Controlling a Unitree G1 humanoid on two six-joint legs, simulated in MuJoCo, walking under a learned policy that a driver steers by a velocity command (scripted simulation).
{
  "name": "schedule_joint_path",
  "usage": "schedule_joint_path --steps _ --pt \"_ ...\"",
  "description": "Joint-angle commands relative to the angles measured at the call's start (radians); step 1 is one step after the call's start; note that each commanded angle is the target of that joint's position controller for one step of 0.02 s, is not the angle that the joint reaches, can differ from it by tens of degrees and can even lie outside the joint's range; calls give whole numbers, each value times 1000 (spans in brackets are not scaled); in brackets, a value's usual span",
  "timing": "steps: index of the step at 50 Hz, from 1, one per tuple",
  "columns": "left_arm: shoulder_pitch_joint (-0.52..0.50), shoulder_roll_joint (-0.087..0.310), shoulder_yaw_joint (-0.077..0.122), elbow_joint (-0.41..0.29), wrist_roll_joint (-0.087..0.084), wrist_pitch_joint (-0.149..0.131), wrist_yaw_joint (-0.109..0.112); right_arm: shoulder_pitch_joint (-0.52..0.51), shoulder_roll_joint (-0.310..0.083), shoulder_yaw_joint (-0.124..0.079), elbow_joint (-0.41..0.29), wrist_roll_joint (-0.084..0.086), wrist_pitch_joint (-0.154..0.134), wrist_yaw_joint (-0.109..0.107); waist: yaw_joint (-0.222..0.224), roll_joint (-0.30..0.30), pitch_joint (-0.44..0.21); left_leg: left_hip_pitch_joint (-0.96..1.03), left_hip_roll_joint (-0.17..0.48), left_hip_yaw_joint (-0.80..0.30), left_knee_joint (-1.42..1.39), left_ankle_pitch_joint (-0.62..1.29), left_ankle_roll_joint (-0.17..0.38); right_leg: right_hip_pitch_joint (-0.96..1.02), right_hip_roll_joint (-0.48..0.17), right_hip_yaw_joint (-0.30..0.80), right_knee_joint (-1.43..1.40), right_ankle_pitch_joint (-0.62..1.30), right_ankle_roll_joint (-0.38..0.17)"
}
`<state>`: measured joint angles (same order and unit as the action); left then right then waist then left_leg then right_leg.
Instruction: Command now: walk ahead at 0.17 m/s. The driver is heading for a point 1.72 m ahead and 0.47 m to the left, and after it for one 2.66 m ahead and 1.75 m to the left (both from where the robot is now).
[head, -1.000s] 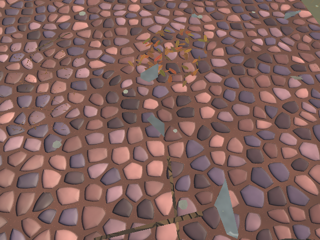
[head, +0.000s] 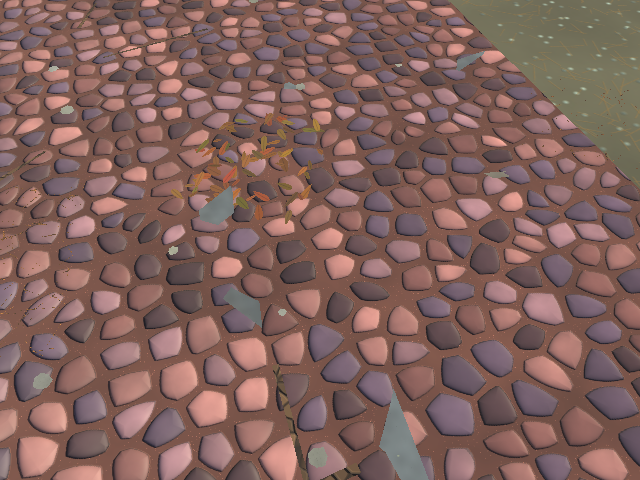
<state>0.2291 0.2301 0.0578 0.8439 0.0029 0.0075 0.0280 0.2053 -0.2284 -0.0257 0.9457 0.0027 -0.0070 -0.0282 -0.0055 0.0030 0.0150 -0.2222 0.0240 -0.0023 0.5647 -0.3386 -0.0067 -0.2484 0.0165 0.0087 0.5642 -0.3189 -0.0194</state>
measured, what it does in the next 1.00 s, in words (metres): walks ahead: left foot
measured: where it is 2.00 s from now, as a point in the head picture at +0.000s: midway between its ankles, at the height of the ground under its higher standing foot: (310, 286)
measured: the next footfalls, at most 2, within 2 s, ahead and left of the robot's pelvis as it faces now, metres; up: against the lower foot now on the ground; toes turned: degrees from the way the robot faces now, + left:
left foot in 0.62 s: +0.41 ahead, +0.15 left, +0.00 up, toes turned +2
right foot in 1.20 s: +0.70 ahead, -0.09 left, +0.00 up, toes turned -2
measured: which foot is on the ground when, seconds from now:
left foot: down 0.00-0.26, up 0.28-0.60, down 0.62-1.00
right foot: down 0.00-0.62, up 0.64-1.00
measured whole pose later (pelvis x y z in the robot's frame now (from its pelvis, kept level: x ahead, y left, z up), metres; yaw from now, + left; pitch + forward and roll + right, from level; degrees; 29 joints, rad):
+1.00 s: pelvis +0.41 +0.06 +0.02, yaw +1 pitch +1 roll +1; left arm 0.12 0.27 0.06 0.82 -0.01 -0.07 0.01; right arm 0.35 -0.26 -0.04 0.94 0.01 -0.09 0.01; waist -0.07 -0.03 -0.01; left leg -0.05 -0.08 0.04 0.20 -0.16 0.07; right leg -0.70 -0.14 0.05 0.73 0.07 0.01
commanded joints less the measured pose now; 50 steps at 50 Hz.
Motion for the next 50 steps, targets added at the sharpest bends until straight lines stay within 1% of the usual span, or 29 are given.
schedule_joint_path --steps 1,4,7,10,11,12,13,14,15,16,17,18,20,22,23,25,27,29,30,31,32,33,34,35,36,37,40,44,50 --pt "3 103 27 -44 -15 -31 7 11 -136 -32 -42 14 -22 -9 -3 5 103 -136 42 -79 -145 -400 89 -104 -34 66 -117 -394 -65" --pt "11 95 29 -36 -24 -76 -4 45 -138 -37 -32 24 -60 1 -8 28 91 -102 88 -154 -152 -370 130 -124 -53 88 -81 -315 -81" --pt "1 73 25 -37 -31 -107 -19 80 -149 -42 -25 29 -79 13 -12 77 78 -38 137 -254 -208 -343 173 -149 -28 55 -24 -217 -85" --pt "55 63 23 -22 -37 -132 -29 64 -168 -45 -39 36 -85 21 28 139 81 -26 193 -332 -213 -180 203 -107 -14 21 8 -99 -102" --pt "118 84 30 4 -37 -137 -32 24 -155 -41 -58 36 -89 24 57 103 67 -60 159 -272 -136 -24 179 -29 -25 53 -33 -35 -117" --pt "224 136 48 48 -41 -141 -33 -45 -132 -35 -93 32 -98 27 95 -23 33 -183 56 -115 54 159 118 151 -74 162 -111 84 -150" --pt "384 230 80 95 -36 -136 -37 -104 -111 -30 -130 21 -118 30 153 -229 -20 -447 -58 41 389 253 43 443 -210 428 -212 227 -228" --pt "422 192 64 95 -14 -132 -45 -116 -116 -30 -140 18 -129 33 159 -278 -26 -667 -69 -17 600 -185 39 547 -359 639 -273 379 -303" --pt "371 135 40 84 -2 -127 -46 -129 -129 -33 -151 39 -129 41 119 -150 26 -780 -9 -65 723 -229 69 549 -381 596 -245 384 -302" --pt "340 112 29 70 1 -122 -45 -142 -106 -24 -156 52 -125 49 104 -89 40 -844 24 -58 774 -186 89 551 -371 516 -259 393 -287" --pt "312 106 19 69 -6 -113 -43 -158 -88 -19 -168 48 -122 55 85 -37 75 -874 64 -48 735 -127 94 518 -358 441 -293 401 -260" --pt "279 86 8 66 -10 -103 -38 -165 -81 -20 -172 36 -118 58 64 -36 86 -832 96 -40 665 -62 89 456 -328 363 -330 418 -222" --pt "217 77 -2 51 -11 -86 -24 -175 -55 -9 -186 22 -110 74 40 -72 101 -682 90 12 493 77 52 294 -247 227 -407 407 -184" --pt "182 113 3 42 -14 -85 -7 -233 -27 6 -211 7 -106 83 39 -75 99 -434 45 59 234 279 21 105 -158 87 -453 353 -150" --pt "204 147 12 48 -16 -92 -2 -259 -31 6 -224 10 -102 82 45 -94 90 -336 22 69 147 344 13 66 -161 78 -487 326 -149" --pt "231 182 24 68 -28 -104 0 -283 -77 -5 -242 22 -92 75 37 -112 102 -274 7 45 49 389 20 105 -208 90 -513 292 -148" --pt "223 178 28 78 -31 -103 -3 -270 -122 -21 -247 25 -89 69 12 -115 96 -262 1 27 -16 376 49 210 -246 84 -457 419 -127" --pt "207 190 35 77 -15 -86 -7 -138 -170 -50 -214 22 -85 62 -61 -132 -12 -112 -39 53 5 300 92 286 -240 48 -251 758 -91" --pt "207 175 29 74 -7 -75 -7 18 -199 -70 -166 27 -79 57 -132 -123 -101 76 -62 76 9 270 118 239 -201 16 -51 837 -67" --pt "227 134 13 53 8 -68 -6 179 -256 -87 -133 18 -74 48 -179 -19 -220 363 102 -116 38 221 172 19 -153 -6 267 585 -37" --pt "393 -44 -33 51 -7 -87 -19 246 -334 -98 -102 -2 -76 61 -78 328 -399 625 349 -664 -169 -122 345 -300 46 33 654 -158 17" --pt "332 60 -13 64 -31 -111 -24 210 -234 -72 -107 9 -82 67 -108 254 -352 566 336 -828 -330 -281 319 -406 21 148 792 -227 -5" --pt "206 137 9 23 -57 -123 -27 115 -192 -60 -118 11 -89 66 -92 178 -173 417 320 -675 -335 -245 269 -490 -32 116 825 -150 -25" --pt "131 150 8 0 -49 -129 -20 29 -176 -54 -137 6 -94 66 -62 63 -107 259 288 -546 -343 -123 244 -449 -89 96 777 -49 -38" --pt "101 147 15 -6 -30 -126 -12 -24 -160 -51 -140 -7 -100 68 -29 35 -62 125 249 -436 -357 -4 232 -399 -129 87 717 14 -39" --pt "123 137 19 -3 -23 -114 -8 -48 -138 -44 -138 -21 -106 68 10 64 -62 48 214 -364 -379 55 223 -330 -161 99 677 53 -44" --pt "137 99 16 1 -19 -82 -5 -33 -131 -42 -113 -10 -116 67 40 75 -29 -43 188 -262 -452 92 248 -305 -180 82 586 80 -29" --pt "-12 110 19 -45 -2 -78 -2 44 -178 -53 -83 -5 -110 42 8 29 26 8 198 -214 -494 144 261 -459 -191 75 390 265 18" --pt "-201 81 4 -90 -13 -99 -25 150 -196 -51 -45 10 -91 25 -64 35 53 99 165 -99 -478 229 213 -433 -138 15 83 458 35"
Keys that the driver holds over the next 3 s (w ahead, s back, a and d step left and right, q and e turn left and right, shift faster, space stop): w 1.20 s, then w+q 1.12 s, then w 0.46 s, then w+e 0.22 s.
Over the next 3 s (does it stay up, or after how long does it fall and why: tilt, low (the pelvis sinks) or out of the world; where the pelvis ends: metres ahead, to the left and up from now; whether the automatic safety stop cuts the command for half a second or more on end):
stays up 1.40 0.40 0.01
